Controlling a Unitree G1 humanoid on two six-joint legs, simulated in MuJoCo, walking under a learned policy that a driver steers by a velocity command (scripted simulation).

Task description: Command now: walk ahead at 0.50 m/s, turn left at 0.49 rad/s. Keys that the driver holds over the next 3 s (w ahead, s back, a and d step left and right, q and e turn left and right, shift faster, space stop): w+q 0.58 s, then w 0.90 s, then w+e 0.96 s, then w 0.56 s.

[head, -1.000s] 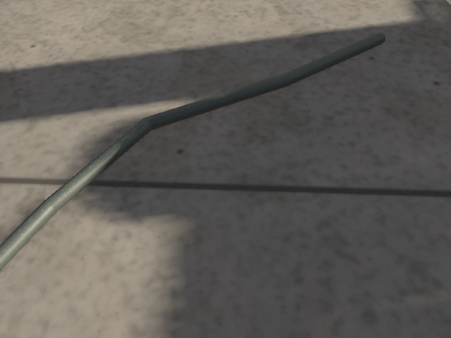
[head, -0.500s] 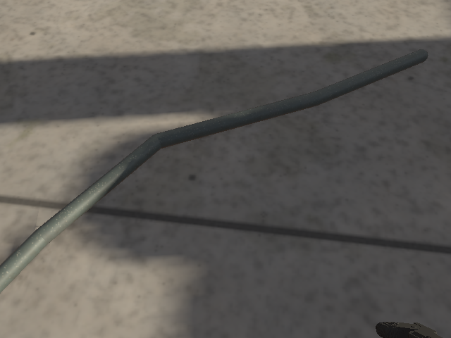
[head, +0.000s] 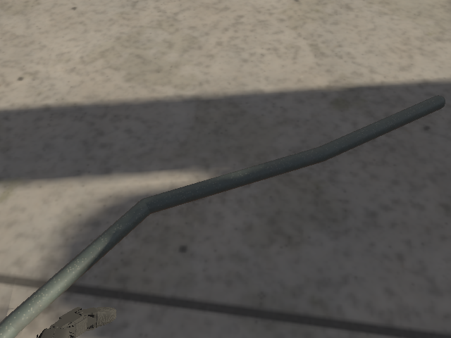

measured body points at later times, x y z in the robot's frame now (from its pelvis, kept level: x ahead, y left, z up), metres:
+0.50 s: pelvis +0.24 +0.07 -0.01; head +0.27 +0.09 +0.44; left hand +0.16 +0.35 -0.15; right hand +0.52 -0.11 -0.10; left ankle +0.31 +0.18 -0.73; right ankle +0.10 -0.12 -0.71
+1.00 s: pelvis +0.51 +0.16 +0.00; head +0.54 +0.18 +0.45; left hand +0.62 +0.47 -0.09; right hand +0.63 -0.10 -0.13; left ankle +0.31 +0.18 -0.73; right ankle +0.68 +0.13 -0.73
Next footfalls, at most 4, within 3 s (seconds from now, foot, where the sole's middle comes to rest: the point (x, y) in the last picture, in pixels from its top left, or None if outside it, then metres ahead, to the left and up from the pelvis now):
0.48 left None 0.35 0.19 -0.77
1.00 right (177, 258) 0.72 0.14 -0.76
1.54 left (71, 228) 0.86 0.49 -0.77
1.68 right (153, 213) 0.82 0.20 -0.65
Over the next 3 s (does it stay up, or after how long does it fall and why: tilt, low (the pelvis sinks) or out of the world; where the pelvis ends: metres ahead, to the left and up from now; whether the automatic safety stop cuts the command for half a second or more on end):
stays up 1.50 0.42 0.02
